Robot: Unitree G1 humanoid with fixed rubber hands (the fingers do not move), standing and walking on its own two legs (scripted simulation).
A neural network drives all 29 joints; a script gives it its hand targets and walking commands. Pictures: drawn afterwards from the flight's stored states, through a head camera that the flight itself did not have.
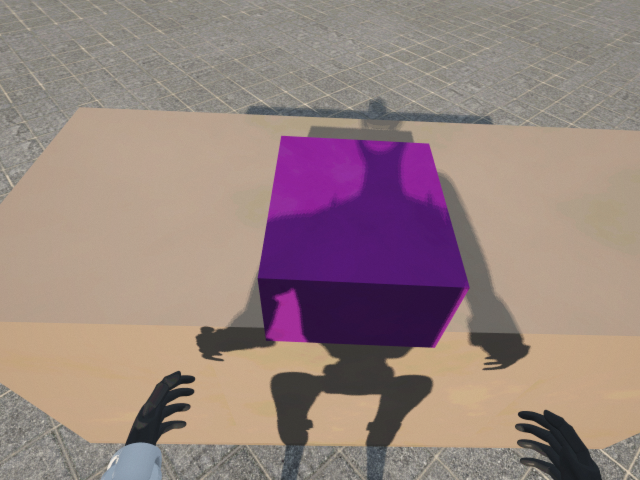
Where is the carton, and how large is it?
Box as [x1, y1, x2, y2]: [258, 136, 469, 347]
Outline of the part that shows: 281,136 258,273 258,284 266,340 434,347 469,287 429,145 427,143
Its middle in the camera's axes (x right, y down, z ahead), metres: +0.05 -0.02 +0.64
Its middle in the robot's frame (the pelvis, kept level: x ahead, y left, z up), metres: +0.50 -0.02 +0.00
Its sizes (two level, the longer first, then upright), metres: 0.313 0.264 0.163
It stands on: a pedestal, 0.70 m high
